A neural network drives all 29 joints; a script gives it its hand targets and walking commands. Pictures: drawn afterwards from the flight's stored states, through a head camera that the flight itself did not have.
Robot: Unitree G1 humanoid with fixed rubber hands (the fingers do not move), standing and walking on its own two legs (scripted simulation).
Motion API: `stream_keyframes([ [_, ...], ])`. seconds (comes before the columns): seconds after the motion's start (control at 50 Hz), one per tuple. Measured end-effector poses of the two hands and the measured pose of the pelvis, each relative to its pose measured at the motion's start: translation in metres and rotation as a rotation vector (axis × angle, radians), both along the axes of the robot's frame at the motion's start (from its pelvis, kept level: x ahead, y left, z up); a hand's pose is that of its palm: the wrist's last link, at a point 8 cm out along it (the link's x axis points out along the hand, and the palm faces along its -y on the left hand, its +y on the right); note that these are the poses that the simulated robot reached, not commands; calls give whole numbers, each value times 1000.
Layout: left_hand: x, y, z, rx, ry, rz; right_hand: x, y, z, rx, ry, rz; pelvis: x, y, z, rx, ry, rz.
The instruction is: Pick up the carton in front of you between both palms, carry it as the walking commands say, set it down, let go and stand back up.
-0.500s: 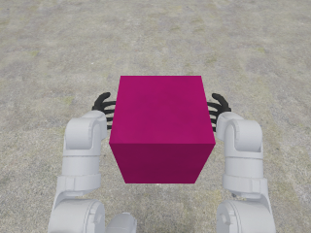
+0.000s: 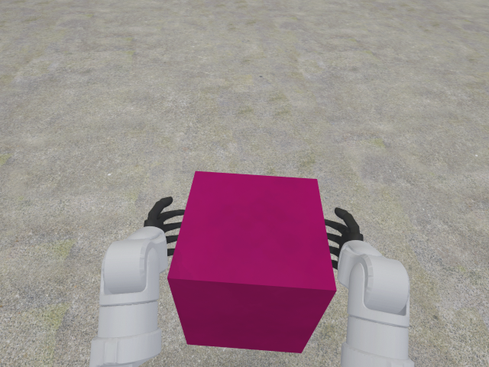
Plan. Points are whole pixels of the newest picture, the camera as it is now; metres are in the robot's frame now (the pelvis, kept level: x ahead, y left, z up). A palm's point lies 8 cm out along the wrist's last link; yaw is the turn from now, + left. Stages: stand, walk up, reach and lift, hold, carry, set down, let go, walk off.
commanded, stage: carry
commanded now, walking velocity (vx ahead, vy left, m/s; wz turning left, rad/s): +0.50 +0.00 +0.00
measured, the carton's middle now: (249, 264) +0.30 +0.00 -0.01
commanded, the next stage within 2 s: none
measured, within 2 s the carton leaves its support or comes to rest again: neither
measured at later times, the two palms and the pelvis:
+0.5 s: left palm (196, 135) +0.54 +0.11 +0.08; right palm (334, 138) +0.56 -0.18 +0.08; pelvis +0.29 -0.05 +0.00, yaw +3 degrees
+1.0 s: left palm (197, 77) +0.81 +0.15 +0.07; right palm (304, 82) +0.82 -0.15 +0.07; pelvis +0.55 +0.00 -0.01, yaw +1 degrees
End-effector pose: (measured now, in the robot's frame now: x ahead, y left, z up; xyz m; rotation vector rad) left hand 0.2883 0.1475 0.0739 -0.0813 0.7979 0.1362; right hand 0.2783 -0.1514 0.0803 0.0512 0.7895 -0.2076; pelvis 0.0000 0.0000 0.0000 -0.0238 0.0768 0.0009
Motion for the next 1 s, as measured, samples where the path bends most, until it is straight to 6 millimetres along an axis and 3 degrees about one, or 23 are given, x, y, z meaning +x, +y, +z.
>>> stream_keyframes([
  [0.08, 33, -6, 8, 18, -60, -2, 38, -6, 9, -6, -58, 16, 45, -5, 1, 2, -3, 0],
  [0.16, 78, -15, 16, 36, -109, 8, 87, -15, 14, -2, -107, 37, 99, -17, -6, 13, -8, 0],
  [0.28, 155, -36, 8, 79, -127, 25, 173, -36, -5, 25, -126, 67, 184, -41, -28, 5, -23, 33],
  [0.36, 185, -38, -3, 84, -28, 49, 212, -38, -15, 30, -29, 94, 221, -50, -16, 24, -18, 54],
  [0.44, 218, -36, 0, 83, -7, 72, 251, -35, -12, 29, -9, 117, 259, -53, -5, 35, -14, 54],
  [0.62, 331, -21, 21, 71, -108, 62, 360, -20, 12, 15, -109, 104, 368, -36, -3, 33, -10, 47],
  [0.72, 408, 0, 5, 52, -128, 43, 430, 0, 1, -3, -128, 83, 442, -11, -25, 20, -29, 26],
  [0.76, 435, 8, -8, 34, -97, 38, 455, 8, -7, -28, -96, 86, 463, -5, -27, 39, -24, 17],
  [0.86, 475, 10, -23, 9, 9, 24, 488, 10, -20, -35, 11, 60, 498, 4, -13, 19, -15, 0],
  [1.0, 526, 3, -8, 31, -58, 12, 537, 3, -9, -22, -56, 54, 548, -1, -9, 30, -29, 8],
])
